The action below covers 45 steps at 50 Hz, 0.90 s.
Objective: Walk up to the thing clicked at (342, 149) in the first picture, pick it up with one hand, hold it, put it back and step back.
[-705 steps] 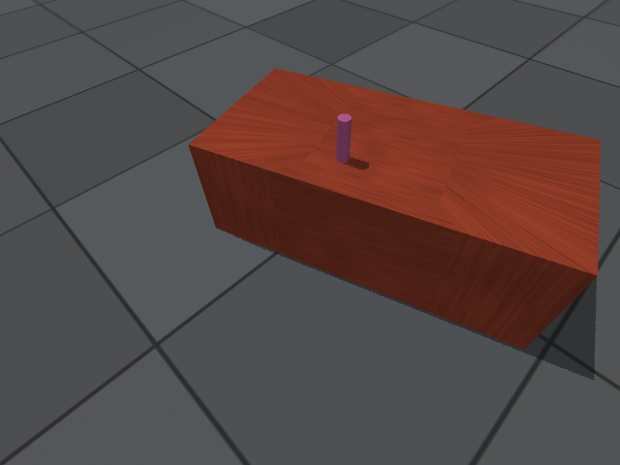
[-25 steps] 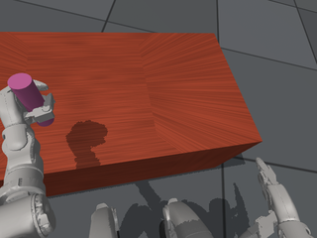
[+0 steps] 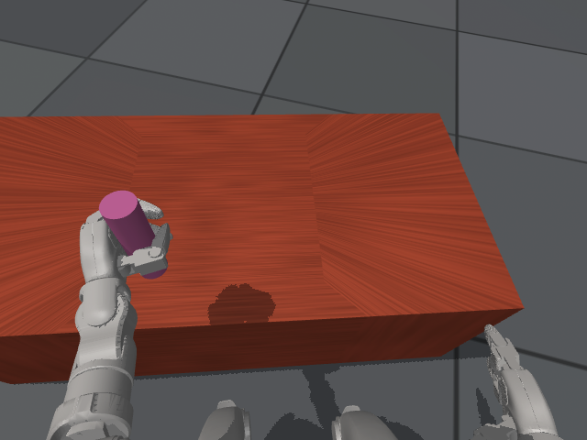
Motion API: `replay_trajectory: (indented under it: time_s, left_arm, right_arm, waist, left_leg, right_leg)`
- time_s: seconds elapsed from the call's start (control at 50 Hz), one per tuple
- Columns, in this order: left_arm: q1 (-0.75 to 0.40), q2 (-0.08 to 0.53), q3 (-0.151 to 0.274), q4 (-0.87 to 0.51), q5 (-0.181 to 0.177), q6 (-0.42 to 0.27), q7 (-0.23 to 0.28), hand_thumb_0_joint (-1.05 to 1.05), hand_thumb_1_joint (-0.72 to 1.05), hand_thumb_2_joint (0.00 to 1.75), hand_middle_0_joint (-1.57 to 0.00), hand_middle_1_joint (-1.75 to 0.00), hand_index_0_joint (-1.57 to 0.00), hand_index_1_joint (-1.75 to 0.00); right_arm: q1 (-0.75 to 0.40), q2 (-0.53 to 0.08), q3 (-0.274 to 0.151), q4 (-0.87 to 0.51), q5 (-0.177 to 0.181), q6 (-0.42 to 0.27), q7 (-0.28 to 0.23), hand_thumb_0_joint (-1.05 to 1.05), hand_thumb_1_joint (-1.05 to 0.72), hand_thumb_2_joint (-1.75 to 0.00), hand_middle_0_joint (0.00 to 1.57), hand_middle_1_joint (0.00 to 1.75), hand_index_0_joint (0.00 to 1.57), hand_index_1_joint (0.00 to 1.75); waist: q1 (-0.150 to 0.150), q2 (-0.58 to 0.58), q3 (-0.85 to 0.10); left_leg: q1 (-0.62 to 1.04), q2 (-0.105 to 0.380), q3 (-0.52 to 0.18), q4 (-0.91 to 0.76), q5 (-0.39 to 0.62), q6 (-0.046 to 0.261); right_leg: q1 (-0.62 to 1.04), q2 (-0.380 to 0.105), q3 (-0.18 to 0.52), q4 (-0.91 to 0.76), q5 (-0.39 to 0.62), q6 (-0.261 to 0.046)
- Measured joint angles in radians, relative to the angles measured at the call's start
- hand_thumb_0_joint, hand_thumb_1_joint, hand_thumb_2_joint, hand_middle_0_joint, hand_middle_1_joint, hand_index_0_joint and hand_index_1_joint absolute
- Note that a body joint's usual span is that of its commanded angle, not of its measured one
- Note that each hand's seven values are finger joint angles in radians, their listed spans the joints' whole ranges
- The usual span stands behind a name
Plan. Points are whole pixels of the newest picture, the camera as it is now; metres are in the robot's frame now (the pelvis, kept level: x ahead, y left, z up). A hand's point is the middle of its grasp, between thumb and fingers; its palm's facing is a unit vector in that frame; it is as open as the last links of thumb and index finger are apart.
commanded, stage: lift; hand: left
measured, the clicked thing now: (138, 239) +0.39 +0.21 +0.03
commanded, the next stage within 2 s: hold in 0.40 s
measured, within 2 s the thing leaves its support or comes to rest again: neither
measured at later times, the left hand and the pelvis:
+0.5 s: hand (150, 249) +0.36 +0.18 +0.06, palm faces +0.22 -0.98 +0.00, open 5.5 cm; pelvis +0.00 -0.01 +0.02, yaw +0 degrees
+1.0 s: hand (145, 259) +0.33 +0.18 +0.07, palm faces +0.23 -0.97 +0.00, open 5.5 cm; pelvis +0.01 +0.00 +0.02, yaw +0 degrees
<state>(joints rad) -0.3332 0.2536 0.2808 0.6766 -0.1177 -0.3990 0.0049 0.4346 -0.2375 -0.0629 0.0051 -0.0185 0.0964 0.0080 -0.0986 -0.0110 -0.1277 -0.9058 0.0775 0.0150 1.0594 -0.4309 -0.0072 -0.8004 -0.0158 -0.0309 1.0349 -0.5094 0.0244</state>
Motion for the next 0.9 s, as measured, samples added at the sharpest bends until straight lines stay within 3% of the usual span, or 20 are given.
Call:
replay_trajectory:
  time_s: [0.36,0.9]
  left_arm:
    - [0.126,-0.055,-0.043,-0.154,-0.019,0.031,0.021,-0.01,0.10,1.19,-1.00,-1.15,-1.02,-1.15]
    - [0.242,-0.092,-0.080,-0.300,-0.021,0.089,0.044,-0.01,0.10,1.19,-1.00,-1.16,-1.02,-1.15]
  right_arm:
    - [-0.002,0.003,-0.012,0.038,0.011,0.005,-0.021,-0.01,0.54,-0.05,0.06,0.05,0.05,0.05]
    - [-0.017,0.013,-0.012,0.105,0.015,-0.007,-0.031,-0.01,0.54,-0.05,0.06,0.05,0.05,0.05]
  waist:
    - [0.032,0.000,0.023]
    - [0.054,0.005,0.034]
  left_leg:
    - [0.113,-0.008,0.016,-0.082,0.026,-0.005]
    - [0.200,-0.012,0.024,-0.140,0.042,-0.005]
  right_leg:
    - [0.098,-0.007,0.012,-0.060,0.019,-0.003]
    - [0.179,-0.010,0.017,-0.114,0.035,-0.003]
